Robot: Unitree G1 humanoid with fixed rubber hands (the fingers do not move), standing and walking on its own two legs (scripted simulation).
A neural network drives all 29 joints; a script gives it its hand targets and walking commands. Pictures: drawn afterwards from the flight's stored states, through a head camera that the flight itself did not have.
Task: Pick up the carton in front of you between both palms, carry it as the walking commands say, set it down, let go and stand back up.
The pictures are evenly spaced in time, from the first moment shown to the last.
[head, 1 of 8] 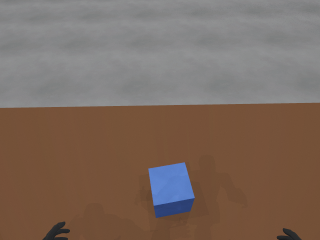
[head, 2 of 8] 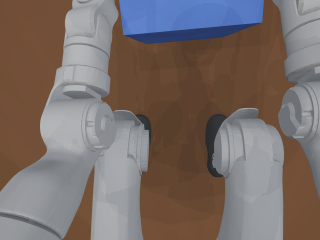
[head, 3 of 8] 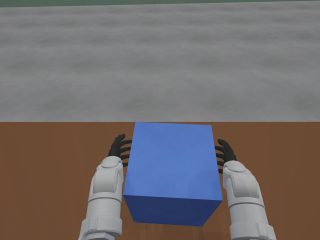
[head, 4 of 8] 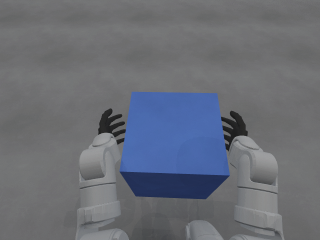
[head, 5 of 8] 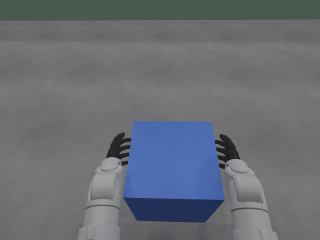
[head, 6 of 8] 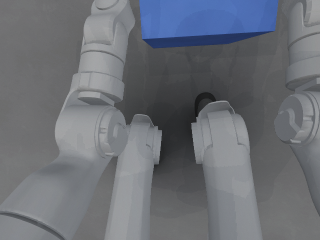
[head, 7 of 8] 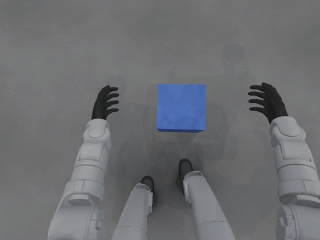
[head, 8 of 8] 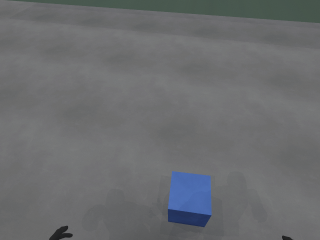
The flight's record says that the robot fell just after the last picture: no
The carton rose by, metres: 0.67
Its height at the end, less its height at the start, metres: -0.07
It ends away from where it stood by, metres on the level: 2.42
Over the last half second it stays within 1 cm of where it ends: yes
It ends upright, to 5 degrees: yes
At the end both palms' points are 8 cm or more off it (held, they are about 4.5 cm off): yes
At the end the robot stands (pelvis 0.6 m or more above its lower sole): yes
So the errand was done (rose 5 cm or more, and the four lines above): yes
